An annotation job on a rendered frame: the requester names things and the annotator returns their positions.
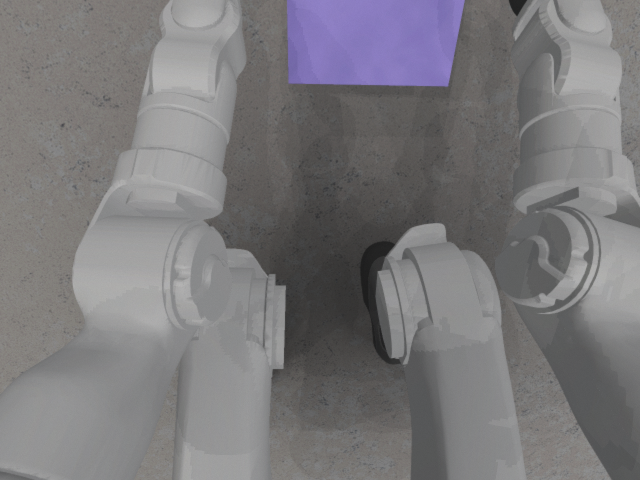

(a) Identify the right robot forearm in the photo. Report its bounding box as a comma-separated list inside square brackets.
[511, 0, 640, 228]

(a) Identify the carton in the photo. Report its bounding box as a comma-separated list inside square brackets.
[287, 0, 465, 86]

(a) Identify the robot right shin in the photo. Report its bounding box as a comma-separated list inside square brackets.
[381, 223, 502, 359]

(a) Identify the robot left upper arm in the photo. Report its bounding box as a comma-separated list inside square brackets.
[0, 215, 233, 480]

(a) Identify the left robot forearm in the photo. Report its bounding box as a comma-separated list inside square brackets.
[72, 0, 247, 300]

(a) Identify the left robot thigh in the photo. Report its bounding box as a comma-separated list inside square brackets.
[172, 267, 286, 480]

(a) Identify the robot right upper arm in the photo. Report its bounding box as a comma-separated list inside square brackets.
[495, 206, 640, 480]

